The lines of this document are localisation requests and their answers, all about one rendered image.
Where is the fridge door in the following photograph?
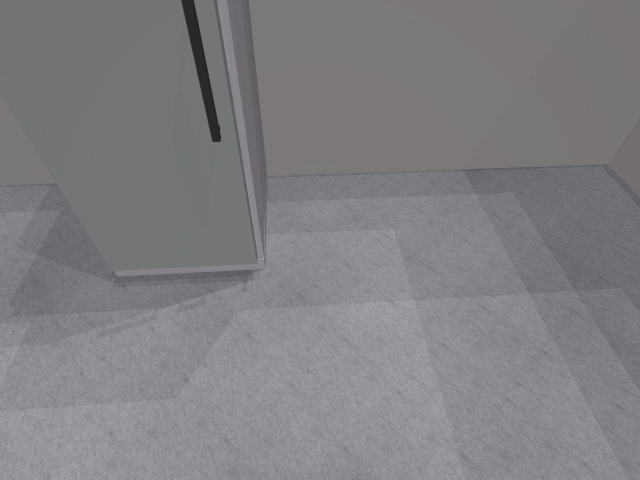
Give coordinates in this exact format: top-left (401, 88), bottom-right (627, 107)
top-left (0, 0), bottom-right (258, 271)

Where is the handle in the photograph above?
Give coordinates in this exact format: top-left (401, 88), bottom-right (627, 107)
top-left (181, 0), bottom-right (221, 142)

